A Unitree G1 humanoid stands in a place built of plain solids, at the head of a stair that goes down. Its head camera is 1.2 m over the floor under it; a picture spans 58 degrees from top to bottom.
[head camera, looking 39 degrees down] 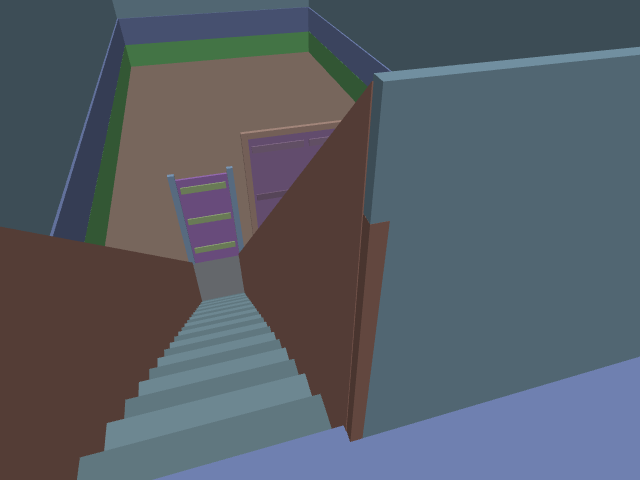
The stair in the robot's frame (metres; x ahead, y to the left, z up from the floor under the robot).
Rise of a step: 0.21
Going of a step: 0.24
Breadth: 0.88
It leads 16 degrees to the left of straight ahead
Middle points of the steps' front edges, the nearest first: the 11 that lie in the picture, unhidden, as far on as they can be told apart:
0.52 0.32 0.00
0.75 0.38 -0.21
0.98 0.45 -0.42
1.20 0.51 -0.63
1.43 0.58 -0.84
1.66 0.65 -1.05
1.88 0.71 -1.26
2.11 0.78 -1.47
2.34 0.85 -1.68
2.56 0.91 -1.89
2.79 0.98 -2.10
